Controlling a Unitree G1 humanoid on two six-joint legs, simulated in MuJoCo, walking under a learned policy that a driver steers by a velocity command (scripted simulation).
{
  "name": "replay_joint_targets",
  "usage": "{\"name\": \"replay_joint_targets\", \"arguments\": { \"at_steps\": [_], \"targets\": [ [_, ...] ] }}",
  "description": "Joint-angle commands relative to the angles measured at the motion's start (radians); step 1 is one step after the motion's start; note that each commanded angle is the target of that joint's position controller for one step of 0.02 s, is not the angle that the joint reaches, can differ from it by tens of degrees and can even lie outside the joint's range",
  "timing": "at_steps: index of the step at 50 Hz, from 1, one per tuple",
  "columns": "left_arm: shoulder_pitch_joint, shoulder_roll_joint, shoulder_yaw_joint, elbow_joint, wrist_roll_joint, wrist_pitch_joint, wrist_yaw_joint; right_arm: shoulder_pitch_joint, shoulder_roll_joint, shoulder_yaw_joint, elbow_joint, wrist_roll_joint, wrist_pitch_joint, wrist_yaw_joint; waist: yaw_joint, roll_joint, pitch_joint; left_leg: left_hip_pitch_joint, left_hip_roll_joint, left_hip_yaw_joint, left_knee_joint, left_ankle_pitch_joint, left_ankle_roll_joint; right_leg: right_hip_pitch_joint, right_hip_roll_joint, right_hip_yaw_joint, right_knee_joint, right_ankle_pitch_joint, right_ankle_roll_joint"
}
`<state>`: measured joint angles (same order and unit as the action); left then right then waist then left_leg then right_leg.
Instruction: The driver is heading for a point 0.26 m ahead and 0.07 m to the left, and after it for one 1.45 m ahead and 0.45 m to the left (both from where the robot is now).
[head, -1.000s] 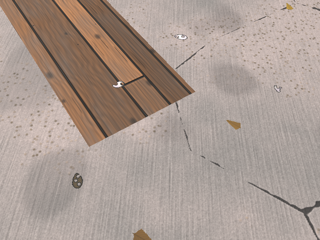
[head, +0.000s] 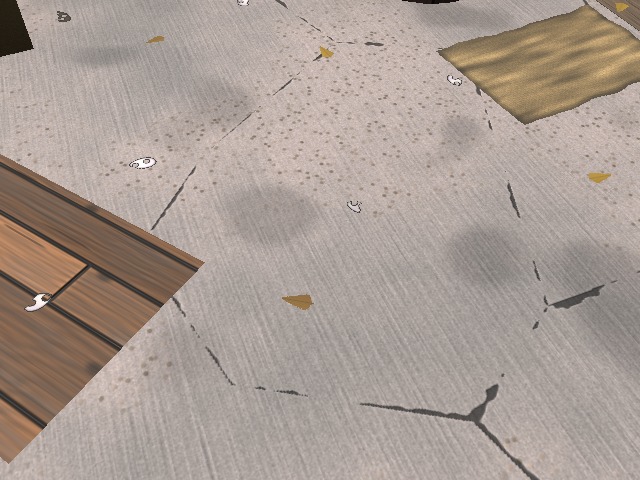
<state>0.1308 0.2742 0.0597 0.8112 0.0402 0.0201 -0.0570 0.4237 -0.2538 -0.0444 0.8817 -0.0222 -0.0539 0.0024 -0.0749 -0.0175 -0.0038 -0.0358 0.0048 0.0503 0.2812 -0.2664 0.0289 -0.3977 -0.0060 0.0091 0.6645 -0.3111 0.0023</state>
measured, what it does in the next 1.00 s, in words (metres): walks ahead, turning left: right foot, then left foot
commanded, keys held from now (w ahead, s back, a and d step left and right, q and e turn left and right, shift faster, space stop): w+q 0.92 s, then w+e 0.04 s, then e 0.04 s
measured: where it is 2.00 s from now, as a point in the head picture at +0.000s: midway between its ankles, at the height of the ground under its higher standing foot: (221, 443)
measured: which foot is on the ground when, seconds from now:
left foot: down 0.00-0.08, up 0.10-0.54, down 0.56-1.00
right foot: up 0.00-0.04, down 0.06-0.58, up 0.60-1.00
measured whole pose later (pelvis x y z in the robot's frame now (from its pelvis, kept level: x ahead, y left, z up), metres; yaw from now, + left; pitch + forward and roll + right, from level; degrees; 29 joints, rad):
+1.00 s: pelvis +0.47 +0.11 -0.01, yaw +32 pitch +2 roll +0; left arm 0.05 0.26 0.03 0.74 0.04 -0.02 -0.03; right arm 0.43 -0.27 -0.06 0.88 -0.01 -0.05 0.00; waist -0.08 -0.04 0.04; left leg 0.01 -0.15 -0.15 0.26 -0.28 0.13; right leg -0.66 -0.08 0.01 0.69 -0.01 0.04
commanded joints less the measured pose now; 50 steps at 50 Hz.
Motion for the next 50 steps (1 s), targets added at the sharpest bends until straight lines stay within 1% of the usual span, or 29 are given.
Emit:
{"name": "replay_joint_targets", "arguments": {
  "at_steps": [1,2,3,4,5,6,7,8,10,13,17,19,22,25,26,27,28,29,30,31,32,33,34,36,39,42,46,48,50],
  "targets": [
    [-0.071,0.050,0.001,-0.085,-0.011,-0.040,0.014,-0.002,-0.176,-0.042,-0.020,0.005,-0.006,0.012,0.047,0.159,0.096,-0.139,0.224,-0.240,-0.063,0.099,0.182,0.096,0.039,-0.084,-0.167,0.025,-0.025],
    [0.019,0.052,0.003,-0.055,-0.009,-0.051,0.025,-0.025,-0.177,-0.043,-0.019,0.014,-0.004,0.011,0.101,0.123,0.075,-0.209,0.204,-0.226,0.002,0.136,0.163,0.245,0.049,-0.085,-0.259,0.106,-0.037],
    [0.143,0.090,0.017,-0.010,-0.002,-0.066,0.043,-0.038,-0.151,-0.036,-0.024,0.019,-0.008,0.009,0.151,0.060,0.007,-0.309,0.154,-0.188,0.122,0.160,0.130,0.458,0.022,-0.035,-0.283,0.114,-0.049],
    [0.306,0.172,0.037,0.011,0.020,-0.080,0.062,-0.087,-0.081,-0.014,-0.064,0.024,-0.013,0.011,0.233,-0.102,-0.110,-0.439,0.059,-0.097,0.408,0.002,0.086,0.653,-0.221,0.229,-0.384,-0.120,-0.085],
    [0.350,0.297,0.064,0.025,0.009,-0.077,0.070,-0.088,-0.031,-0.004,-0.099,0.025,-0.011,0.004,0.224,-0.276,-0.102,-0.661,-0.066,-0.025,0.640,-0.280,0.066,0.658,-0.424,0.557,-0.518,-0.326,-0.162],
    [0.285,0.219,0.046,0.013,0.004,-0.074,0.071,-0.065,-0.118,-0.028,-0.068,0.008,0.003,-0.002,0.183,-0.118,-0.024,-0.660,-0.001,-0.131,0.773,-0.251,0.084,0.532,-0.414,0.530,-0.503,-0.371,-0.183],
    [0.186,0.140,0.022,-0.009,-0.006,-0.077,0.065,-0.050,-0.108,-0.032,-0.047,0.011,0.006,0.010,0.126,-0.082,0.046,-0.652,0.031,-0.147,0.792,-0.160,0.087,0.451,-0.355,0.420,-0.513,-0.302,-0.163],
    [0.135,0.085,0.008,-0.018,-0.012,-0.083,0.062,-0.038,-0.086,-0.030,-0.029,0.013,0.010,0.018,0.098,-0.080,0.078,-0.629,0.051,-0.139,0.778,-0.097,0.075,0.400,-0.304,0.305,-0.533,-0.175,-0.137],
    [0.123,0.048,-0.004,-0.015,-0.011,-0.100,0.069,-0.046,-0.077,-0.033,-0.016,-0.006,0.024,0.031,0.082,-0.095,0.080,-0.616,0.065,-0.107,0.796,-0.011,0.048,0.379,-0.241,0.150,-0.542,0.052,-0.115],
    [0.185,0.056,-0.001,0.019,-0.018,-0.119,0.068,-0.113,-0.050,-0.031,-0.044,-0.009,0.035,0.046,0.079,-0.071,0.076,-0.679,0.071,-0.089,0.833,0.067,0.025,0.393,-0.239,0.036,-0.531,0.293,-0.127],
    [0.225,0.038,-0.007,0.050,-0.017,-0.124,0.068,-0.253,-0.028,-0.022,-0.102,-0.011,0.040,0.062,0.084,-0.069,0.115,-0.741,0.073,-0.057,0.717,0.164,0.003,0.382,-0.229,-0.077,-0.534,0.438,-0.140],
    [0.222,0.047,-0.006,0.059,-0.016,-0.126,0.069,-0.325,-0.011,-0.009,-0.130,-0.011,0.038,0.073,0.088,-0.071,0.128,-0.677,0.067,-0.015,0.573,0.230,0.009,0.353,-0.211,-0.139,-0.533,0.479,-0.132],
    [0.256,0.082,0.001,0.084,-0.018,-0.125,0.076,-0.411,-0.013,-0.001,-0.170,-0.014,0.040,0.083,0.101,-0.058,0.138,-0.598,0.050,0.050,0.416,0.225,0.048,0.394,-0.238,-0.185,-0.518,0.579,-0.125],
    [0.267,0.123,0.009,0.099,-0.017,-0.111,0.086,-0.367,-0.042,-0.010,-0.169,-0.018,0.043,0.070,0.068,-0.074,0.071,-0.472,-0.031,0.112,0.363,0.114,0.113,0.494,-0.254,-0.237,-0.340,1.008,-0.106],
    [0.265,0.142,0.013,0.101,-0.014,-0.100,0.089,-0.300,-0.061,-0.019,-0.153,-0.019,0.042,0.064,0.035,-0.082,0.021,-0.390,-0.068,0.121,0.354,0.059,0.139,0.508,-0.258,-0.247,-0.211,1.121,-0.105],
    [0.268,0.158,0.017,0.100,-0.013,-0.089,0.090,-0.193,-0.088,-0.033,-0.124,-0.021,0.035,0.058,-0.008,-0.082,-0.047,-0.253,-0.099,0.108,0.319,0.031,0.166,0.477,-0.260,-0.247,-0.037,1.100,-0.103],
    [0.261,0.160,0.017,0.089,-0.013,-0.084,0.087,-0.041,-0.131,-0.055,-0.074,-0.031,0.028,0.043,-0.079,-0.033,-0.131,-0.025,-0.098,0.058,0.247,0.032,0.202,0.346,-0.235,-0.260,0.214,0.914,-0.081],
    [0.303,0.064,-0.004,0.039,-0.027,-0.087,0.071,0.012,-0.244,-0.088,-0.071,-0.037,0.032,0.026,-0.055,0.157,-0.235,0.271,0.177,-0.345,0.206,-0.134,0.303,-0.007,-0.134,-0.260,0.578,0.268,-0.033],
    [0.255,0.078,0.001,-0.022,-0.029,-0.098,0.059,-0.012,-0.296,-0.098,-0.097,-0.005,0.039,0.025,-0.029,0.214,-0.327,0.371,0.348,-0.833,0.040,-0.083,0.410,-0.243,0.043,-0.076,0.808,-0.235,-0.005],
    [0.124,0.109,0.007,-0.049,-0.023,-0.107,0.055,-0.033,-0.271,-0.093,-0.084,0.008,0.046,0.018,-0.048,0.083,-0.204,0.302,0.309,-0.701,0.000,-0.024,0.368,-0.345,-0.023,0.035,0.806,-0.127,-0.017],
    [0.122,0.092,-0.003,-0.054,-0.030,-0.120,0.052,-0.083,-0.223,-0.081,-0.077,0.014,0.043,0.009,-0.005,0.040,-0.080,0.152,0.289,-0.570,-0.011,0.073,0.337,-0.335,-0.068,0.025,0.721,-0.032,-0.022],
    [0.140,0.085,-0.003,-0.038,-0.024,-0.121,0.055,-0.128,-0.180,-0.069,-0.081,0.011,0.036,0.005,0.043,-0.008,-0.016,0.030,0.232,-0.479,-0.022,0.187,0.290,-0.274,-0.100,0.024,0.623,-0.001,-0.021],
    [0.158,0.082,-0.003,-0.035,-0.005,-0.106,0.056,-0.162,-0.154,-0.061,-0.082,0.018,0.029,0.001,0.081,-0.005,0.010,-0.059,0.183,-0.409,-0.031,0.277,0.268,-0.212,-0.114,0.029,0.570,0.001,-0.009],
    [0.189,0.071,-0.005,-0.030,0.015,-0.069,0.050,-0.170,-0.136,-0.052,-0.087,0.024,0.009,0.004,0.109,0.014,-0.011,-0.127,0.137,-0.346,-0.046,0.374,0.265,-0.141,-0.119,0.021,0.513,0.000,0.017],
    [0.116,0.058,-0.008,-0.062,0.013,-0.046,0.043,-0.122,-0.165,-0.058,-0.075,0.023,-0.005,0.007,0.097,0.030,0.015,-0.165,0.099,-0.320,-0.081,0.338,0.252,-0.189,-0.119,-0.002,0.402,0.084,0.048],
    [-0.023,0.068,-0.006,-0.110,0.009,-0.043,0.042,-0.047,-0.165,-0.059,-0.061,0.023,-0.004,0.006,0.046,0.054,0.054,-0.113,0.093,-0.352,-0.099,0.296,0.228,-0.291,-0.112,-0.001,0.265,0.197,0.063],
    [-0.144,0.065,-0.013,-0.152,0.003,-0.051,0.035,0.029,-0.167,-0.059,-0.049,0.021,-0.003,0.000,-0.002,0.069,0.051,-0.007,0.090,-0.375,-0.059,0.365,0.207,-0.331,-0.075,0.006,0.114,0.291,0.058],
    [-0.179,0.052,-0.022,-0.161,0.001,-0.059,0.027,0.055,-0.150,-0.051,-0.036,0.017,-0.006,-0.006,-0.017,0.079,0.054,0.042,0.095,-0.345,-0.048,0.443,0.197,-0.316,-0.061,-0.019,0.029,0.321,0.040],
    [-0.201,0.036,-0.031,-0.169,-0.004,-0.072,0.024,0.075,-0.128,-0.039,-0.018,0.012,-0.008,-0.015,-0.026,0.078,0.071,0.050,0.097,-0.300,-0.015,0.637,0.169,-0.237,-0.031,-0.056,-0.056,0.340,0.007]
  ]
}}
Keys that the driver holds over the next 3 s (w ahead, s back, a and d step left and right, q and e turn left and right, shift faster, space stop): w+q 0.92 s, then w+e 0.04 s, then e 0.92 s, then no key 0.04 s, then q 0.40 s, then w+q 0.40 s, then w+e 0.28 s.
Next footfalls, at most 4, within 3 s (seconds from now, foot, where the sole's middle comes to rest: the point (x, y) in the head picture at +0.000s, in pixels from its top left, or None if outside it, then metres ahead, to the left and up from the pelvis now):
0.06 right None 0.10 -0.12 -0.78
0.56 left None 0.38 0.13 -0.78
1.10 right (237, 385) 0.74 0.15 -0.78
1.68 left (165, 429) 0.65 0.30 -0.78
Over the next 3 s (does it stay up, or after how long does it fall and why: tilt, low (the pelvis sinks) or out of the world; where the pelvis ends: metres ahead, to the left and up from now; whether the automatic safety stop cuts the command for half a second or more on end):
stays up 0.81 0.30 -0.03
